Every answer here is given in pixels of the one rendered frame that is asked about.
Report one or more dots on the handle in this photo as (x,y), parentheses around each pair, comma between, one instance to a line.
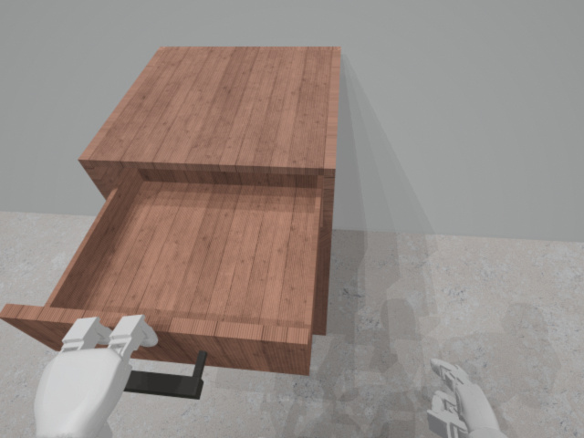
(180,386)

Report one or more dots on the drawer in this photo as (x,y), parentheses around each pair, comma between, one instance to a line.
(223,262)

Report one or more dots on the right robot hand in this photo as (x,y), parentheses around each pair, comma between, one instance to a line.
(471,410)

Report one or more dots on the cabinet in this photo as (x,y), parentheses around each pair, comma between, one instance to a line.
(230,109)

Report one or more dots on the left robot hand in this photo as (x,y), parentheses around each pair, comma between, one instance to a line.
(81,386)

